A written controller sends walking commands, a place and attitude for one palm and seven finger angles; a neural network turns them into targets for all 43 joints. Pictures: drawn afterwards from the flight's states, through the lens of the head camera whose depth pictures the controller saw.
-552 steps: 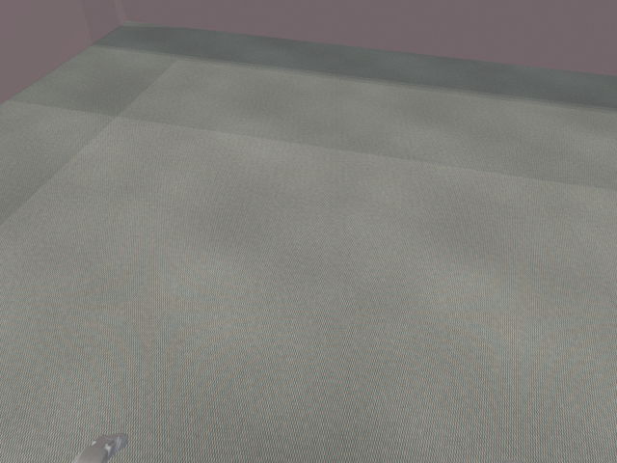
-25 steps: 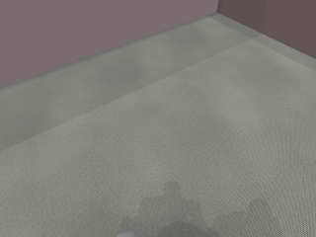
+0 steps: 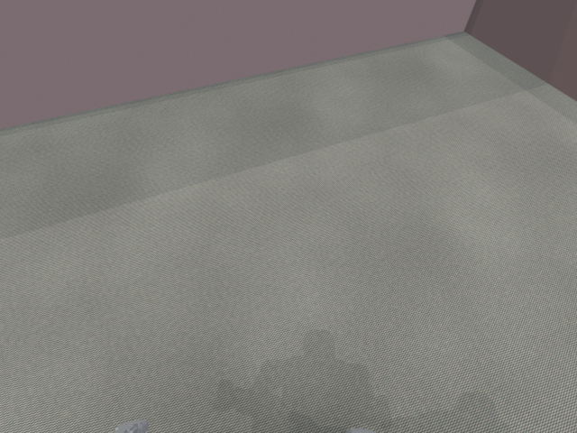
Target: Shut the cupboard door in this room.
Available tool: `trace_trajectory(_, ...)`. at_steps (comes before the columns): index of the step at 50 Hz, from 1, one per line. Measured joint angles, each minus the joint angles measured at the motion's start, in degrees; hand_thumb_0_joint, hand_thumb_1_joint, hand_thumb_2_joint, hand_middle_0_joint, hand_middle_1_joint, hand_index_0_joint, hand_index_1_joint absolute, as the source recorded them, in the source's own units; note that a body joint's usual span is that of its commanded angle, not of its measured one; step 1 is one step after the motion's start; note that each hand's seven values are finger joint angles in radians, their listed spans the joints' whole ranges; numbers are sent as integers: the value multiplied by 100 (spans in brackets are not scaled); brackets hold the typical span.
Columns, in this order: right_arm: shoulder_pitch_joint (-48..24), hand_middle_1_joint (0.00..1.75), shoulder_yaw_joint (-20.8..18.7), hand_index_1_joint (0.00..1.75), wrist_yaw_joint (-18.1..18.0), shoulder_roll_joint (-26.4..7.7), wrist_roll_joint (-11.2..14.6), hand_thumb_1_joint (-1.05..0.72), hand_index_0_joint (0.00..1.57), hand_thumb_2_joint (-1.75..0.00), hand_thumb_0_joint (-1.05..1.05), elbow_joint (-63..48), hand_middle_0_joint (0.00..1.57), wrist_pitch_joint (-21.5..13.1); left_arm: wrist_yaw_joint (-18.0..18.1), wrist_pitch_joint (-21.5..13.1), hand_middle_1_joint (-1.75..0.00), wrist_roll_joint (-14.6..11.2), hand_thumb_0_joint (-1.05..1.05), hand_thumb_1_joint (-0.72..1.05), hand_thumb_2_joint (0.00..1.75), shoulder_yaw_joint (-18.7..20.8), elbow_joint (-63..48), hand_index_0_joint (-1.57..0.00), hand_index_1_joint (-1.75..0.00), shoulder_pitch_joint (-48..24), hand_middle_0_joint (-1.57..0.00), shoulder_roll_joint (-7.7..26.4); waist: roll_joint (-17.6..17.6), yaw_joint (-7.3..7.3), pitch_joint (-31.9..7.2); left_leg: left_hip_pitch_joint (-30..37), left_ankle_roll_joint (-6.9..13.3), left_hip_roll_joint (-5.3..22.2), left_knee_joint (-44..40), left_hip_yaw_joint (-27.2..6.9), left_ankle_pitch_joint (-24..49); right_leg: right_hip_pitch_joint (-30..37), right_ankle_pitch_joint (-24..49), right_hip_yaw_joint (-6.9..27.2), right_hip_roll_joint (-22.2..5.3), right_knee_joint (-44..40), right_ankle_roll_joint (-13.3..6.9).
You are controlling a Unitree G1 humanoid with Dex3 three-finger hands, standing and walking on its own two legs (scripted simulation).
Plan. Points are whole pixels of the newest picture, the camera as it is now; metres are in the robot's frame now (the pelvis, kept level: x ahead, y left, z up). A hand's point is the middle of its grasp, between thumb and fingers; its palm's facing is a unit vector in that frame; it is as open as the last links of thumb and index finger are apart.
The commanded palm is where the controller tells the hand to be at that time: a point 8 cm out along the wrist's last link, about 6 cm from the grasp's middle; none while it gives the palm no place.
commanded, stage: turn or walk to find it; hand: left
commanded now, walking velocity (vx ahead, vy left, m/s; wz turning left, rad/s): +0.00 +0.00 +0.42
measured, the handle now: out of the picture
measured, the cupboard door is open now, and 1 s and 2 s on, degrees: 72 72 72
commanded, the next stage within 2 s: none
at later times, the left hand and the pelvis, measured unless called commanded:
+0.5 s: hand out of the picture -0.03 +0.16 -0.16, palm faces +0.27 -0.93 -0.26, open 7.3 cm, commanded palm none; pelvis -0.03 -0.04 +0.00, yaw +14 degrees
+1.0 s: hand out of the picture -0.08 +0.23 -0.17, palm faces +0.44 -0.86 -0.24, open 7.4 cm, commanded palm none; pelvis -0.07 +0.01 +0.00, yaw +25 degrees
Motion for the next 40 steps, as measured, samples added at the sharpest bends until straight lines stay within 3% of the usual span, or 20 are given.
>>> trace_trajectory(3,139,30,-45,30,5,-53,-13,-90,20,-90,1,54,21,61,0,-63,-30,-26,0,90,90,-36,-112,-20,-30,-135,-19,-101,111,-92,1,-159,-94,-44,161,-144,-16,316,189,-22,112,-828,-63)
trace_trajectory(5,246,30,-82,30,12,-93,8,-90,20,-90,1,99,21,97,-5,-153,-30,-27,0,90,90,-64,-189,-20,-30,-154,-19,-149,158,-106,-34,-318,-188,-93,382,-221,-88,667,751,-86,155,-1684,-159)
trace_trajectory(7,308,30,-148,30,16,-197,44,-90,20,-90,1,160,21,146,8,-243,-30,21,0,90,90,-107,-209,-20,-30,-153,-19,-280,385,-139,-6,-559,-238,-49,962,-336,-590,730,862,-270,247,-1765,-557)
trace_trajectory(9,385,30,-203,30,23,-254,30,-90,20,-90,1,208,21,232,15,-269,-30,30,0,90,90,-151,-242,-20,-30,-69,-20,-365,411,-157,-39,-947,-274,-127,2102,-250,-1207,777,800,-402,157,-1759,-722)
trace_trajectory(13,479,30,-271,30,86,-347,-5,-90,20,-90,1,298,20,306,34,-237,-30,22,0,90,90,-157,-189,-21,-30,134,-20,-466,385,-142,-88,-1420,-386,36,3775,-44,-943,1002,930,-597,33,-2089,-754)
trace_trajectory(17,530,30,-288,30,108,-387,-5,-91,20,-90,1,353,20,324,37,-260,-30,25,0,90,90,-163,-96,-21,-30,312,-20,-510,352,-134,-98,-1465,-526,282,4142,-37,-618,1110,1020,-825,-37,-2274,-770)
trace_trajectory(22,454,30,-258,30,102,-365,1,-91,20,-90,1,422,20,367,55,-276,-30,60,0,91,90,-119,-1,-21,-30,501,-20,-460,243,-22,-74,-1215,-616,475,3661,48,-786,1093,1027,-1075,-145,-2282,-751)
trace_trajectory(28,90,30,-158,30,84,-282,60,-91,20,-90,1,344,20,302,29,-247,-30,117,0,91,90,-59,141,-21,-30,657,-20,-277,43,190,34,-655,-552,489,2193,427,-1270,933,979,-1308,-351,-2049,-623)
trace_trajectory(31,-86,30,-103,30,81,-232,85,-91,20,-90,1,209,20,183,22,-198,-30,104,0,90,90,-8,232,-21,-30,724,-20,-135,-64,237,43,-250,-474,432,1138,639,-854,803,865,-1443,-487,-1740,-487)
trace_trajectory(32,-120,30,-89,30,88,-227,84,-91,20,-90,1,157,20,122,19,-168,-30,79,0,90,90,8,249,-21,-30,763,-20,-86,-85,237,16,-91,-344,413,735,676,-616,717,777,-1482,-542,-1539,-425)
trace_trajectory(34,-230,30,-62,30,88,-109,61,-91,20,-90,1,102,20,39,29,-41,-30,44,0,90,90,50,320,-21,-30,743,-20,60,-300,282,54,-125,-47,269,823,716,-648,423,89,-1104,-571,-821,-272)
trace_trajectory(36,-262,30,-2,30,64,-30,40,-91,20,-90,1,51,20,-7,42,84,-30,52,0,90,90,71,380,-20,-30,717,-20,132,-341,297,27,-71,75,247,750,688,-621,118,-318,-717,-398,0,-198)
trace_trajectory(40,-238,30,64,30,-15,26,38,-90,20,-90,0,32,20,-38,-12,96,-30,45,0,91,90,79,389,-20,-30,556,-19,141,-230,253,-30,116,146,204,251,508,-290,-277,41,-310,-209,994,-95)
